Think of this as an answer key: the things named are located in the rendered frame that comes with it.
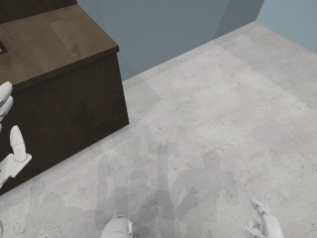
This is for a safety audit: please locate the counter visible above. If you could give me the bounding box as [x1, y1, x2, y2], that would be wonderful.
[0, 0, 130, 196]

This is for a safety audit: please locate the robot right hand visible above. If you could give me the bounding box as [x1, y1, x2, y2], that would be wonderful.
[245, 198, 284, 238]

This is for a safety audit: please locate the robot left thigh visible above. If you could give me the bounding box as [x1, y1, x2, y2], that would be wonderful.
[99, 217, 133, 238]

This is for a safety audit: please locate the robot left hand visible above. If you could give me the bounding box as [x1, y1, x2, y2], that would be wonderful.
[0, 81, 32, 188]

